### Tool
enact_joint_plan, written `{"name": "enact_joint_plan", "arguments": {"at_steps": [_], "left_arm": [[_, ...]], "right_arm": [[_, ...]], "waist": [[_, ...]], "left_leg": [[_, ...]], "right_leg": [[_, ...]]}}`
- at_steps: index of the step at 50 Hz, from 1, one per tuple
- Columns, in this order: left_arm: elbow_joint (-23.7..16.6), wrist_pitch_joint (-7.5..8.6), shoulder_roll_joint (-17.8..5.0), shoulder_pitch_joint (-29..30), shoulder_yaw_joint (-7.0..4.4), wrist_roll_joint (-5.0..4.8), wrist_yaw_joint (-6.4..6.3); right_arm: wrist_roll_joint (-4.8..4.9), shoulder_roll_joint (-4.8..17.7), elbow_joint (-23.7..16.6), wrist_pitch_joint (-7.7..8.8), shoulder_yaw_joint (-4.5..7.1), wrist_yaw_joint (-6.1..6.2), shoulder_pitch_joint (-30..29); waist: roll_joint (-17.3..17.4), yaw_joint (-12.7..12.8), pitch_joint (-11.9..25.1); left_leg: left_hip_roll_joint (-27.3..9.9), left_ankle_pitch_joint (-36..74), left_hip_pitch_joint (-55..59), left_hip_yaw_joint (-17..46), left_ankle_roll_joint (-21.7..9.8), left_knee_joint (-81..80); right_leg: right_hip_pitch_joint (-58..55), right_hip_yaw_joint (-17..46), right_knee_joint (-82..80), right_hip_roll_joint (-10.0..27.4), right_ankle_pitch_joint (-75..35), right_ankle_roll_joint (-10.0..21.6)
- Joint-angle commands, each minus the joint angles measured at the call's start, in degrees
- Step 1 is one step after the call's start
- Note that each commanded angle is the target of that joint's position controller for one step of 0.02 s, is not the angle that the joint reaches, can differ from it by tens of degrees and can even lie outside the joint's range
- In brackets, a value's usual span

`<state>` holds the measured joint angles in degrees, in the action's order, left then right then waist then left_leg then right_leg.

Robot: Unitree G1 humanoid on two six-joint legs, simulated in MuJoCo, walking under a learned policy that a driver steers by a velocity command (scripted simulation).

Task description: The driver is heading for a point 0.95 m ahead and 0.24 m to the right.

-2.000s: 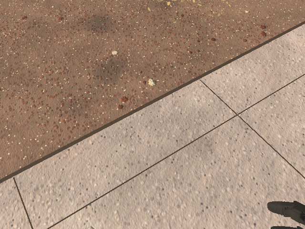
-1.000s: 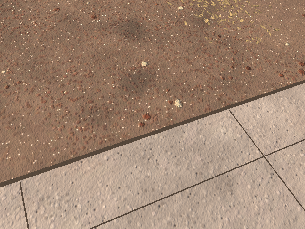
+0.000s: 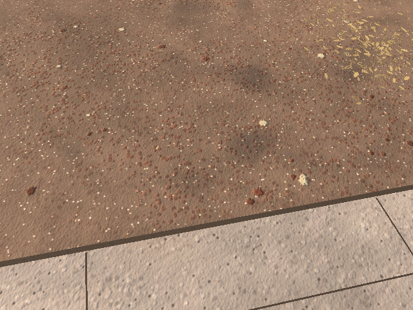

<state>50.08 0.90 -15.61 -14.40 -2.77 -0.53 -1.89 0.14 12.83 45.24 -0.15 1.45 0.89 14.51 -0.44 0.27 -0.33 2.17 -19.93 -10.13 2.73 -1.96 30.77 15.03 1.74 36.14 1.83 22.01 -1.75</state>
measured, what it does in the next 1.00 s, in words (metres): walks ahead: left foot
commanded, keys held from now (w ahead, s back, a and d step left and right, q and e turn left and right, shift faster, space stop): w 0.58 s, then w+e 0.42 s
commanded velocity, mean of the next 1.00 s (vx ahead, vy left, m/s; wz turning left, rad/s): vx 0.43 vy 0.00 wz -0.13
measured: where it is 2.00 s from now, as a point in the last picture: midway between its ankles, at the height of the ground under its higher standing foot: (270, 207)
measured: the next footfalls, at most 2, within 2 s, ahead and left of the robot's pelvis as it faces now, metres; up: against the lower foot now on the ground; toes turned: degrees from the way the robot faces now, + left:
left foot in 0.62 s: +0.45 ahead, +0.08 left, +0.00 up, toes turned +1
right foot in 1.16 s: +0.71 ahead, -0.20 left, +0.00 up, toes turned -19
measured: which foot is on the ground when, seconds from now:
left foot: down 0.00-0.14, up 0.16-0.60, down 0.62-1.00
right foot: down 0.00-0.62, up 0.64-1.00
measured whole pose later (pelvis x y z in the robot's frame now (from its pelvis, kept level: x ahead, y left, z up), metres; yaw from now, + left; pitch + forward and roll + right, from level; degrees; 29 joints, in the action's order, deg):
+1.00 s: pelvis +0.46 -0.02 +0.01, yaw -10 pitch +0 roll +3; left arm 45.0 2.4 -16.3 -9.6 -3.1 -1.2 0.6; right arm -0.6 15.4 51.6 6.0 3.7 -0.4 17.3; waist -2.2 -3.5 -2.1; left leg 3.7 -13.3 1.6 -11.9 -2.5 11.3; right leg 40.1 3.5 45.4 7.7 -1.5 0.5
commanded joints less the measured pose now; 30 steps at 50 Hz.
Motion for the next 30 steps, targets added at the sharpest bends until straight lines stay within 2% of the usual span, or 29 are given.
{"name": "enact_joint_plan", "arguments": {"at_steps": [1,3,4,5,6,7,8,9,10,11,12,13,14,16,18,21,23,25,27,28,29,30], "left_arm": [[-6.33,3.25,-4.95,7.47,-1.07,-1.35,0.76],[-5.86,4.7,-4.82,6.22,-0.93,-1.65,2.04],[-4.44,5.15,-4.55,3.64,-0.93,-1.54,2.51],[-1.79,5.38,-4.38,-1.49,-1.2,-1.17,2.79],[0.87,5.23,-5.1,-6.77,-1.81,-0.57,2.84],[2.24,5.18,-7.47,-12.98,-2.57,-0.43,2.6],[2.16,5.38,-15.22,-17.6,-4.15,-0.42,2.81],[1.4,5.83,-11.94,-15.15,-2.93,0.29,3.12],[0.18,6.11,-9.09,-10.64,-2.04,0.11,2.96],[-0.76,6.11,-7.78,-7.97,-1.61,0.22,2.89],[-1.07,5.93,-7.29,-6.71,-1.25,0.27,2.96],[-1.06,5.66,-5.86,-6.68,-0.64,0.54,2.98],[-0.75,5.35,-5.01,-7.65,-0.27,0.65,2.99],[0.03,4.96,-5.6,-9.78,-0.21,0.35,2.73],[0.36,4.46,-6.68,-10.36,-0.28,0.43,2.2],[0.74,4.02,-7.47,-11.2,-0.17,0.43,1.37],[1.57,3.95,-7.93,-13.05,-0.23,0.12,1.15],[2.3,3.73,-8.08,-13.91,-0.38,-0.25,1.09],[2.56,3.37,-8.57,-13.5,-0.76,-0.46,0.98],[2.39,3.18,-9.21,-12.82,-1.03,-0.33,0.9],[2.2,2.88,-10.09,-12.31,-1.37,-0.1,0.79],[2.05,2.35,-10.34,-11.85,-1.49,0.15,0.79]], "right_arm": [[0.5,11.75,-1.76,1.57,3.28,0.64,3.31],[1.22,11.06,-2.09,2.1,3.21,0.55,1.61],[1.66,11.21,-2.61,2.01,3.24,0.4,-0.77],[1.9,11.2,-3.06,1.76,3.2,0.25,-3.01],[1.36,9.78,-3.17,1.74,2.85,0.2,-3.15],[0.57,6.35,-3.94,2.06,1.78,0.05,-4.33],[0.5,4.24,-6.87,3.04,1.22,0.32,-4.43],[1.82,8.07,-6.83,3.95,2.33,0.49,-3.83],[2.73,9.34,-6.16,4.65,2.71,0.06,-2.86],[2.48,9.26,-5.13,5.09,2.72,-0.3,-2.41],[1.68,9.21,-4.95,5.44,2.91,-0.52,-3.32],[1.1,9.18,-4.88,5.47,3.15,-0.89,-4.11],[0.93,8.35,-4.7,5.37,3.05,-1.42,-4.1],[0.6,6.72,-5.09,4.98,2.71,-2.02,-5.34],[0.61,5.48,-6.66,4.76,2.18,-2.13,-9.17],[0.92,4.07,-8.85,5.18,1.3,-2.6,-15.68],[1.18,4.21,-9.93,5.47,1.1,-3.09,-19.02],[1.42,4.69,-10.92,5.81,1.06,-3.62,-21.26],[1.4,5.84,-11.52,6.2,1.32,-4.12,-21.79],[1.3,6.86,-11.3,6.29,1.71,-4.19,-20.39],[1.17,8.23,-10.61,6.19,2.31,-4.0,-17.52],[1.12,10.21,-9.0,6.05,3.36,-3.53,-11.12]], "waist": [[12.04,-3.24,-9.1],[10.1,-1.91,-7.55],[8.67,-0.06,-5.79],[7.59,2.69,-3.37],[5.93,4.6,-0.95],[-0.9,6.99,0.81],[-16.97,7.46,2.37],[-12.18,6.0,0.12],[-8.13,3.9,-4.73],[-6.1,3.0,-5.77],[-4.6,2.61,-6.15],[-4.64,2.4,-5.46],[-5.46,2.36,-4.44],[-4.96,2.6,-3.45],[-3.65,3.12,-4.22],[-4.07,4.62,-5.91],[-3.99,5.36,-7.2],[-4.07,5.05,-8.22],[-4.26,3.54,-7.52],[-4.82,2.07,-5.77],[-6.01,0.16,-2.76],[-6.59,-3.43,1.91]], "left_leg": [[-18.81,-22.75,-1.14,27.44,-12.37,-21.59],[-18.3,-15.24,1.73,23.69,-11.44,-20.26],[-15.82,-10.46,-0.89,18.97,-9.84,-18.91],[-12.78,-6.33,-5.64,14.04,-8.06,-16.31],[-9.79,-3.03,-10.15,10.17,-6.32,-11.48],[-5.07,-0.15,-16.19,4.11,-3.03,1.57],[2.01,-7.89,-27.76,-2.22,1.04,20.32],[0.22,-13.51,-33.07,3.39,0.77,30.85],[-3.16,-7.97,-37.02,4.84,-0.6,34.37],[-5.25,-2.3,-37.48,3.54,-1.44,34.36],[-6.66,2.14,-37.86,2.71,-1.67,32.65],[-7.81,5.56,-35.88,2.03,-1.58,30.65],[-7.91,7.99,-34.17,0.76,-1.15,29.36],[-7.64,11.05,-34.12,-1.45,0.44,26.63],[-7.29,14.16,-34.04,-2.68,1.93,20.52],[-5.74,21.79,-28.92,-4.57,2.68,8.38],[-4.7,24.48,-26.62,-5.16,2.4,3.62],[-4.28,24.51,-26.51,-4.47,1.22,0.54],[-3.85,22.11,-25.83,-3.95,-0.68,-1.48],[-2.89,20.32,-23.23,-4.37,-1.72,-1.9],[-1.32,18.08,-18.8,-5.34,-2.82,-1.37],[0.4,17.03,-9.72,-6.36,-4.4,-1.68]], "right_leg": [[16.46,-0.28,9.56,0.6,7.2,3.39],[15.05,-0.24,4.03,1.91,7.46,5.63],[7.58,-2.04,-2.04,0.81,1.59,6.09],[-3.7,-4.61,-8.24,-1.49,-8.12,5.71],[-13.2,-4.89,-8.49,-3.18,-11.83,4.58],[-20.55,4.68,-12.99,3.14,-6.78,6.1],[-26.26,30.52,-23.07,17.06,2.81,14.05],[-23.34,39.9,-26.87,20.99,10.82,18.25],[-21.3,34.59,-26.84,19.69,12.64,17.17],[-20.37,28.31,-27.03,16.8,9.18,15.13],[-20.1,23.62,-27.41,15.02,2.63,13.64],[-19.38,18.69,-27.62,12.92,-4.71,12.08],[-19.04,14.92,-27.64,11.27,-11.49,11.37],[-19.27,10.11,-27.41,10.03,-23.56,11.8],[-17.67,7.1,-28.2,9.33,-28.58,12.08],[-13.47,3.39,-30.17,7.67,-27.73,11.28],[-13.17,3.02,-30.97,8.56,-26.49,11.65],[-15.78,2.97,-30.24,10.3,-28.1,11.87],[-19.88,2.72,-27.53,12.03,-34.34,11.25],[-21.69,2.4,-24.76,12.43,-42.24,10.66],[-23.23,2.11,-20.47,12.49,-52.72,10.11],[-22.57,1.76,-12.23,11.5,-62.25,9.38]]}}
